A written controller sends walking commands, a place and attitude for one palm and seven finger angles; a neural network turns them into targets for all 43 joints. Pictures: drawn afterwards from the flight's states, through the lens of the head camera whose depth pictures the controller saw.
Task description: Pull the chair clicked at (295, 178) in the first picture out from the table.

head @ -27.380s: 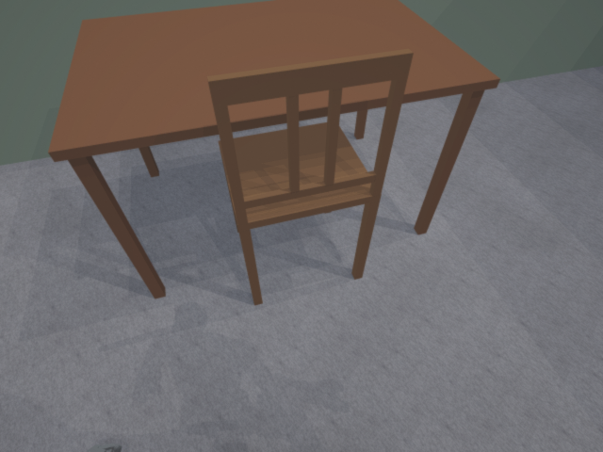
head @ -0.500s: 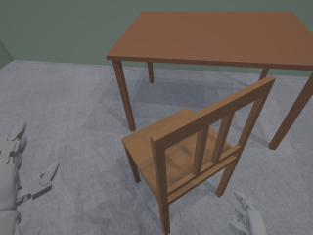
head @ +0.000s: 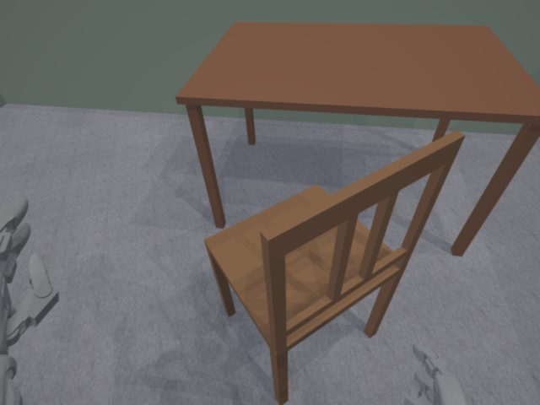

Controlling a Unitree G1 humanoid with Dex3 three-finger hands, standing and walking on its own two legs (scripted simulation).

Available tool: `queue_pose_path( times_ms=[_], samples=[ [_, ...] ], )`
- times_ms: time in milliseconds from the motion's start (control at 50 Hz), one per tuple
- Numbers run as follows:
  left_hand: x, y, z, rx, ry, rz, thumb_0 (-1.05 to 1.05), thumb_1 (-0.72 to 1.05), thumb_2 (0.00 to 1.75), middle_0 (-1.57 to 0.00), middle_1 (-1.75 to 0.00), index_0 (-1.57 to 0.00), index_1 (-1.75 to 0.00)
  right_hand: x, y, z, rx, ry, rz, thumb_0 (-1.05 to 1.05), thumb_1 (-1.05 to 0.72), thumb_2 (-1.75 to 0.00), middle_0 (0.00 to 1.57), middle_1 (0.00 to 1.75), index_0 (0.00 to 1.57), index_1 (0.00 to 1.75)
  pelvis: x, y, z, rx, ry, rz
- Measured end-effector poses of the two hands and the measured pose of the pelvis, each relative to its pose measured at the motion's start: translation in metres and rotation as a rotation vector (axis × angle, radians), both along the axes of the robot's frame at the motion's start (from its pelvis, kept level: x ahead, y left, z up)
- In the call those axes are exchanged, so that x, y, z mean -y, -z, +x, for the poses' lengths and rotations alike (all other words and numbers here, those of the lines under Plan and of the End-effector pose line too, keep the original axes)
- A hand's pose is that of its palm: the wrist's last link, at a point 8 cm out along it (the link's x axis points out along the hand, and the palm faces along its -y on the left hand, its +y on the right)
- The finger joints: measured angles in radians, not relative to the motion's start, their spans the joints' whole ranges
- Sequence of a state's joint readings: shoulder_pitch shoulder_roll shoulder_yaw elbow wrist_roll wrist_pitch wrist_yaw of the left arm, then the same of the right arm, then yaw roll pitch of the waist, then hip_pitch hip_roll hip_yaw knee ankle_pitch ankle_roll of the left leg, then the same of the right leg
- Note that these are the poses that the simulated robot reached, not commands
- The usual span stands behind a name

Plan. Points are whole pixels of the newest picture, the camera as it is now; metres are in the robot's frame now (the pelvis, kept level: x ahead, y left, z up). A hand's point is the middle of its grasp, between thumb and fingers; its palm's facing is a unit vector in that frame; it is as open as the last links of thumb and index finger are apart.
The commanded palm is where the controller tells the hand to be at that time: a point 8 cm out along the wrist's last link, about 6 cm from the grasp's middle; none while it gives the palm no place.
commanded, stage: step back with the hand held close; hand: left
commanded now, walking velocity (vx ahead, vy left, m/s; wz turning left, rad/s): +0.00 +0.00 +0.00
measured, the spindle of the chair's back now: (340, 260) +0.42 -0.08 -0.08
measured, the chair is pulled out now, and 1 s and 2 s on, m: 0.49 0.49 0.49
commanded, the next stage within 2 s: none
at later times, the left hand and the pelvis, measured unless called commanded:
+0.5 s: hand (53, 305) +0.17 +0.26 +0.16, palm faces +0.37 -0.75 -0.56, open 7.4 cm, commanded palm +0.11 +0.30 +0.18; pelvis -0.03 +0.00 +0.00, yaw -1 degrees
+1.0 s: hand (22, 351) +0.12 +0.26 +0.16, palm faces +0.49 -0.70 -0.52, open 7.4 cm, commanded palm +0.06 +0.29 +0.18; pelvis -0.07 -0.01 -0.01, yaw +1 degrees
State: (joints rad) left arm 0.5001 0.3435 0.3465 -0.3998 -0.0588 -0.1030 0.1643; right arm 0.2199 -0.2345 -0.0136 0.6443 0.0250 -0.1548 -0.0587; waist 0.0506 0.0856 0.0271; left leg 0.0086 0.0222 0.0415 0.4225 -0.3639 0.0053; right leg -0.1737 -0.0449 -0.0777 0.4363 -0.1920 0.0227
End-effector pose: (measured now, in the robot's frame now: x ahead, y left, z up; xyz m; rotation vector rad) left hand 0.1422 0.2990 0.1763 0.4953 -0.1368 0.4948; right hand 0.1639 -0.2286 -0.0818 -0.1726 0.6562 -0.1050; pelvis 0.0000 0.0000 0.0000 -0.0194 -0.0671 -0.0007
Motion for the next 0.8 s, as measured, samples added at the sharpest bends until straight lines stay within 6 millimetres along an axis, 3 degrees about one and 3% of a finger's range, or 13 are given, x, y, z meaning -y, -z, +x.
queue_pose_path(
  times_ms=[220,340,580,800],
  samples=[
    [-0.009,-0.017,0.007,0.057,0.021,0.075,0.02,0.89,0.9,-0.21,-0.3,-0.21,-0.31,-0.007,-0.002,-0.003,-0.009,0.0,0.01,0.02,-0.9,-0.9,0.2,0.3,0.2,0.3,-0.003,-0.001,-0.013,-0.023,0.02,0.006],
    [0.001,-0.002,0.011,-0.058,0.092,0.098,0.02,0.89,0.9,-0.21,-0.3,-0.21,-0.3,0.003,0.004,-0.02,-0.061,0.061,0.002,0.01,-0.9,-0.9,0.2,0.3,0.2,0.3,-0.007,0.0,-0.02,-0.058,0.027,0.014],
    [0.008,-0.011,-0.021,-0.01,0.083,0.15,0.02,0.89,0.9,-0.22,-0.3,-0.22,-0.31,0.016,0.012,-0.053,-0.096,0.114,-0.012,0.02,-0.91,-0.9,0.2,0.3,0.2,0.3,0.004,0.008,-0.04,-0.056,0.015,0.03],
    [0.016,0.002,-0.047,-0.006,0.061,0.094,0.02,0.89,0.9,-0.21,-0.3,-0.21,-0.31,0.026,0.008,-0.079,-0.094,0.088,-0.045,0.01,-0.91,-0.9,0.2,0.3,0.2,0.3,0.01,0.009,-0.067,-0.072,0.006,0.018]
  ],
)
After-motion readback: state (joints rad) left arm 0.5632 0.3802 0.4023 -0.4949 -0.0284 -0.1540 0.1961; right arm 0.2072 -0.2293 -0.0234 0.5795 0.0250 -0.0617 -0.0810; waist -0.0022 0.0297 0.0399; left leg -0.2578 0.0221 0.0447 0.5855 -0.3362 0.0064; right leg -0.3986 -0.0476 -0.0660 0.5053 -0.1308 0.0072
